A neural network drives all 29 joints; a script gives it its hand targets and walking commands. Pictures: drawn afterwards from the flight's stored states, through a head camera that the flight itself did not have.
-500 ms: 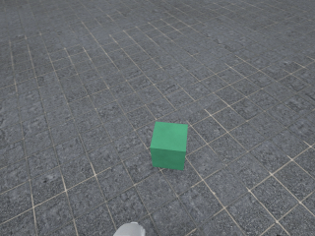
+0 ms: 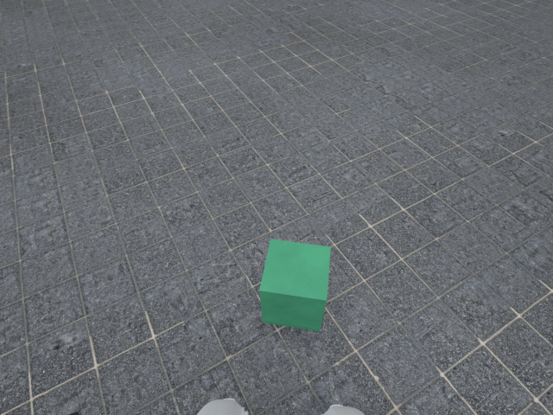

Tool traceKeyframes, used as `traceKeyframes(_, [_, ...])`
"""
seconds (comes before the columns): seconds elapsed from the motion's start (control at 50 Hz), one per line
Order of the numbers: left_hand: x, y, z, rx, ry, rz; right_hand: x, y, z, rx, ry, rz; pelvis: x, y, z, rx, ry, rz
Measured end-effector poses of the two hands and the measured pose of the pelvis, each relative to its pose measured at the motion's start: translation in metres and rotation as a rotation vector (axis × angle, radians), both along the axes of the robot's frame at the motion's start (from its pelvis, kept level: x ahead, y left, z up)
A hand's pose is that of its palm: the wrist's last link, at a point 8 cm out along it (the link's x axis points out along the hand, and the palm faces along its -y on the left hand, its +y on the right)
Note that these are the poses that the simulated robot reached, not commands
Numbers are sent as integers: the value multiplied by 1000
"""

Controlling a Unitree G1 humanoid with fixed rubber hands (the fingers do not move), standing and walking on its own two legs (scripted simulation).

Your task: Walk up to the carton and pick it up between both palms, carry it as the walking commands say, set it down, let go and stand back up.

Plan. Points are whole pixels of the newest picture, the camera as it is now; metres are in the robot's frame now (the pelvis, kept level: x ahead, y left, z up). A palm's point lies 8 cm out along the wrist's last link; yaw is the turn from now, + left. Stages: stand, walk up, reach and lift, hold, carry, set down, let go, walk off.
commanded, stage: walk up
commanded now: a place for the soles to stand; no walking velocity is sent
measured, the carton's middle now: (295, 285) +0.63 -0.04 -0.61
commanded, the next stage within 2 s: none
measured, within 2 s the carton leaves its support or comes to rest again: neither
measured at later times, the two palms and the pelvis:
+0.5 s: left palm out of the picture +0.14 +0.34 -0.08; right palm out of the picture +0.12 -0.30 -0.09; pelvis +0.05 +0.02 +0.00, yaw +1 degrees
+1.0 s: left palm out of the picture +0.14 +0.34 -0.08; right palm out of the picture +0.12 -0.30 -0.10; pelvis +0.07 +0.01 +0.00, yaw -1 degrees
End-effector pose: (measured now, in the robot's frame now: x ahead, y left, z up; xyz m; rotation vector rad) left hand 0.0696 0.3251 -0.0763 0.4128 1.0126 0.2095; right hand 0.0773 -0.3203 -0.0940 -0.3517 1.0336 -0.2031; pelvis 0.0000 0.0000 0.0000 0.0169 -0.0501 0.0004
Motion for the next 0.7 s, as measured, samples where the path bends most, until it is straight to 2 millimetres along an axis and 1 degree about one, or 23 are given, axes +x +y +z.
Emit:
traceKeyframes(0.06, [-8, 6, 8, 24, 52, 17, 14, 4, -2, 16, 3, 8, 11, 2, 4, 1, 11, 4])
traceKeyframes(0.12, [-9, 14, 10, 37, 79, 31, 25, 11, -4, 22, 13, 14, 22, 7, 5, 2, 13, 11])
traceKeyframes(0.18, [-3, 24, 8, 33, 93, 42, 35, 20, -4, 18, 21, 17, 32, 17, 4, -5, 21, 18])
traceKeyframes(0.24, [12, 34, -4, 24, 87, 39, 42, 29, -9, -7, 19, 16, 39, 28, -4, -22, 17, 18])
traceKeyframes(0.3, [35, 34, -7, 10, 59, 37, 42, 31, -4, -21, 39, 18, 44, 30, -2, -19, 8, 22])
traceKeyframes(0.36, [57, 29, -9, -4, 18, 23, 44, 26, 1, -41, 40, 11, 47, 28, -2, -17, 9, 20])
traceKeyframes(0.4, [67, 25, -8, -6, -2, 16, 46, 22, 2, -44, 38, 11, 48, 24, -2, -11, 11, 20])
traceKeyframes(0.48, [70, 17, -6, -7, -6, 4, 48, 17, 1, -38, 44, 6, 50, 19, -1, -7, 12, 19])
traceKeyframes(0.6, [75, 23, -4, 3, 8, 1, 42, 24, -7, -25, 76, -1, 53, 24, -1, -16, 17, 18])
traceKeyframes(0.7, [79, 21, -5, 4, 14, 4, 40, 21, -8, -24, 89, -6, 55, 22, 0, -14, 19, 17])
